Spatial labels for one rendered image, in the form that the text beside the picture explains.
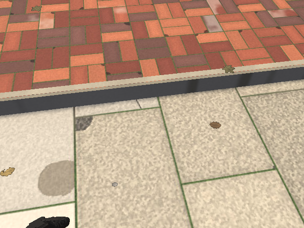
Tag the left robot hand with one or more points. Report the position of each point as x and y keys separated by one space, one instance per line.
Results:
x=53 y=222

